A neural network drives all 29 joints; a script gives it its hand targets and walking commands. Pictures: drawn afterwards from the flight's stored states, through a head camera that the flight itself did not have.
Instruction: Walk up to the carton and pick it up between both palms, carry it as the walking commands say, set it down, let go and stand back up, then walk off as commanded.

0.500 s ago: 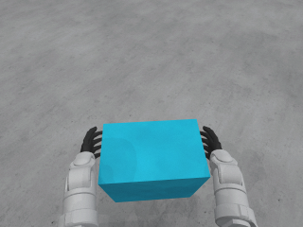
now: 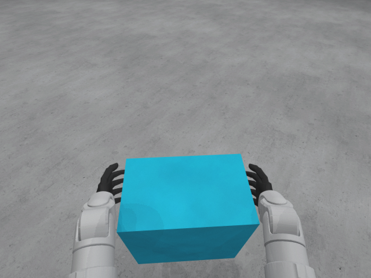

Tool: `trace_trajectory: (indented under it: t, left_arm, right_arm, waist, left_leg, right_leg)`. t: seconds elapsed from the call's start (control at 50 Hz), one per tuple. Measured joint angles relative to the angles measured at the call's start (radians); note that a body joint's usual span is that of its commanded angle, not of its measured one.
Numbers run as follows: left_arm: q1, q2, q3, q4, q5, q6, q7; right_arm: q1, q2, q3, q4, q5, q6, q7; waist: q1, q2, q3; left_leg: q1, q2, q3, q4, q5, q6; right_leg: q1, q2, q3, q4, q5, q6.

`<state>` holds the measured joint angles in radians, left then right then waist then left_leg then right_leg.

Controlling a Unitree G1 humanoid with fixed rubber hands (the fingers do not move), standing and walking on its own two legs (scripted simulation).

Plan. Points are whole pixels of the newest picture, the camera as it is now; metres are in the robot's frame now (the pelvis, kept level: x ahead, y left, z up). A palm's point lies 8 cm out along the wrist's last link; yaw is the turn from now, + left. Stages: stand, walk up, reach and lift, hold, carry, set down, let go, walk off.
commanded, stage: reach and lift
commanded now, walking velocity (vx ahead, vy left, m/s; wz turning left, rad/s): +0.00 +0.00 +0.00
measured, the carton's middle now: (185, 213) +0.29 +0.01 -0.04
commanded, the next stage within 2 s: hold in 1.22 s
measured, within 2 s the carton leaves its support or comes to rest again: neither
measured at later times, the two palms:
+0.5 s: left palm (112, 192) +0.29 +0.17 +0.04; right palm (269, 201) +0.29 -0.17 +0.04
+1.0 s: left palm (110, 197) +0.28 +0.18 +0.04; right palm (269, 207) +0.27 -0.17 +0.04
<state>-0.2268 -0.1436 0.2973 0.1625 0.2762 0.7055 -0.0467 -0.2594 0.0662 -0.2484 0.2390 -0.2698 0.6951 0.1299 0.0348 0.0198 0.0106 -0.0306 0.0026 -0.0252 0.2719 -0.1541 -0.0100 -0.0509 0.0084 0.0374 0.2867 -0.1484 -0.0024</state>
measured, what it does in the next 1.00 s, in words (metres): stands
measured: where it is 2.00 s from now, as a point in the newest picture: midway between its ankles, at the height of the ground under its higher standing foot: outside the picture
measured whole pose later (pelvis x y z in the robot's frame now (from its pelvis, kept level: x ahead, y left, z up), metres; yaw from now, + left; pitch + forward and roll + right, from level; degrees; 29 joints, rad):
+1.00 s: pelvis +0.00 +0.01 +0.00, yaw +0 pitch -6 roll +0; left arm -0.16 -0.13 0.25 0.08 0.24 0.70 -0.06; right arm -0.15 0.09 -0.22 0.07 -0.24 0.73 0.09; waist -0.02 0.01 0.06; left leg 0.00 -0.01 -0.02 0.25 -0.15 0.00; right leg -0.01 0.00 0.05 0.25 -0.14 0.01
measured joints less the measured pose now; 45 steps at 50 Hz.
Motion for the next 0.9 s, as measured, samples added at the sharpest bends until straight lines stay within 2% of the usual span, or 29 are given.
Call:
trace_trajectory:
  t: [0.26,0.48,0.9]
  left_arm:
    - [-0.022,-0.004,0.008,0.003,0.008,-0.005,-0.014]
    - [0.017,0.003,-0.017,-0.040,-0.008,-0.006,-0.021]
    - [0.065,0.011,-0.049,-0.082,-0.031,-0.001,-0.015]
  right_arm:
    - [-0.001,0.008,-0.014,-0.032,0.009,0.011,-0.010]
    - [0.051,0.019,0.004,-0.101,0.025,0.021,-0.025]
    - [0.106,0.023,0.027,-0.159,0.034,0.028,-0.034]
  waist:
    - [-0.033,0.000,0.036]
    - [-0.048,-0.007,0.039]
    - [-0.053,-0.011,0.048]
  left_leg:
    - [0.005,0.001,-0.005,0.013,-0.006,0.003]
    - [0.021,-0.003,0.001,-0.008,-0.006,0.008]
    - [0.037,-0.011,0.006,-0.019,-0.002,0.015]
  right_leg:
    - [0.016,0.002,-0.004,-0.006,0.003,0.002]
    - [0.033,-0.003,0.003,-0.033,0.007,0.008]
    - [0.044,-0.011,0.009,-0.036,0.008,0.014]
